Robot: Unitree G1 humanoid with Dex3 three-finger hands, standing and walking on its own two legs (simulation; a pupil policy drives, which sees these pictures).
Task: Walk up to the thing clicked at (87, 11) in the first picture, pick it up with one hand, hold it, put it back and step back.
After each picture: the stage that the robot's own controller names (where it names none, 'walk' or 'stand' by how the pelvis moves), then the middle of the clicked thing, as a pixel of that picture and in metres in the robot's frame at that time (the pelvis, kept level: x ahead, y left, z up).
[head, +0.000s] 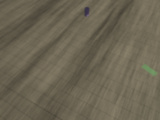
stand; (86, 11) +1.98 -0.07 -0.72
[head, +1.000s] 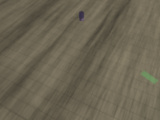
walk; (81, 16) +1.85 +0.18 -0.72
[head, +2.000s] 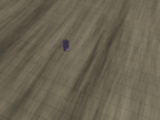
walk; (66, 45) +1.23 +0.22 -0.70
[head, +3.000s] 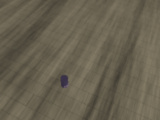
walk; (64, 81) +0.76 +0.16 -0.70
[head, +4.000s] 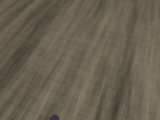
walk; out of the picture +0.45 +0.19 -0.71
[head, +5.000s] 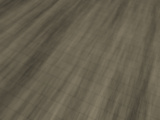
stand; out of the picture +0.35 +0.15 -0.72
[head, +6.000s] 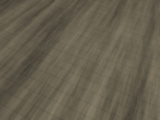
stand; out of the picture +0.34 +0.17 -0.72
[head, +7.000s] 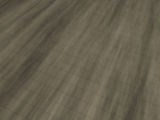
stand; out of the picture +0.35 +0.18 -0.73
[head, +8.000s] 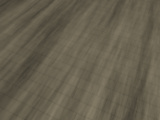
stand; out of the picture +0.33 +0.18 -0.73
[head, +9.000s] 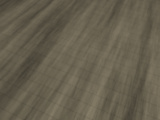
go down; out of the picture +0.33 +0.18 -0.73
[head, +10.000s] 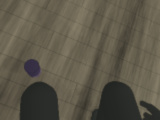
go down; (33, 68) +0.41 +0.20 -0.36
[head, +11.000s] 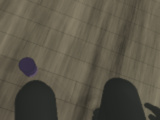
approach; (29, 67) +0.41 +0.22 -0.31
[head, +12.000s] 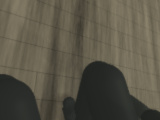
close in; out of the picture +0.39 +0.26 -0.22
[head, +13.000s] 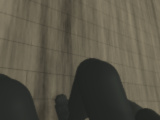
close; out of the picture +0.39 +0.26 -0.22
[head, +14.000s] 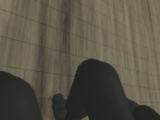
lift; out of the picture +0.38 +0.26 -0.23
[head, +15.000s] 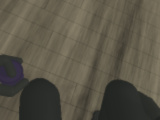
lift; (11, 76) +0.32 +0.25 -0.08
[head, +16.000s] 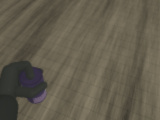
hold; (34, 86) +0.33 +0.17 +0.04
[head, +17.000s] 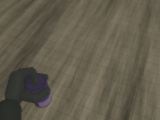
hold; (39, 91) +0.32 +0.16 +0.00
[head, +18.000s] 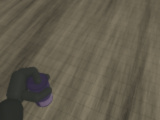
hold; (40, 90) +0.32 +0.16 +0.00
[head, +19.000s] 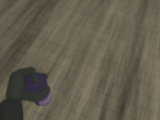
crouch; (39, 90) +0.33 +0.16 -0.03
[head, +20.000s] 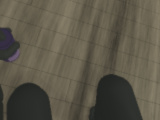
lower; (5, 46) +0.45 +0.22 -0.10
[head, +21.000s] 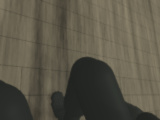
lower; out of the picture +0.41 +0.28 -0.22
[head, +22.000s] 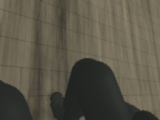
lower; out of the picture +0.41 +0.28 -0.23
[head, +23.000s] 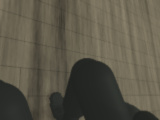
lower; out of the picture +0.41 +0.28 -0.22
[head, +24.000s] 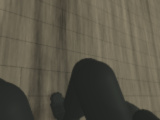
lower; out of the picture +0.41 +0.28 -0.22
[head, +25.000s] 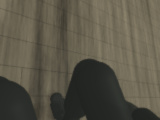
open; out of the picture +0.40 +0.26 -0.23
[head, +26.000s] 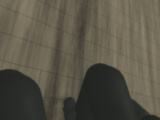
stand; out of the picture +0.40 +0.25 -0.23
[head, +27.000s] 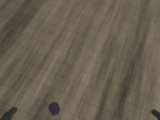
stand; (54, 109) +0.37 +0.17 -0.58
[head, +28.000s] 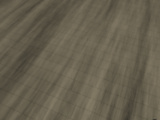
stand; out of the picture +0.37 +0.16 -0.66
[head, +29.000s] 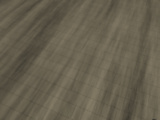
stand; out of the picture +0.35 +0.16 -0.67
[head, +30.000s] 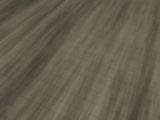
stand; out of the picture +0.38 +0.15 -0.72
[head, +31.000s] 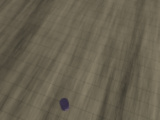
walk; (64, 104) +0.45 +0.14 -0.69
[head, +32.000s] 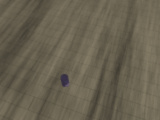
walk; (65, 80) +0.70 +0.18 -0.70
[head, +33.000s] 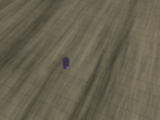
stand; (66, 63) +0.99 +0.21 -0.70
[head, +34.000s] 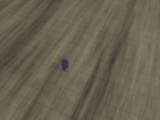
stand; (65, 65) +0.98 +0.19 -0.72
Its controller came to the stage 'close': yes
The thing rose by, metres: 0.71
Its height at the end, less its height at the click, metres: +0.00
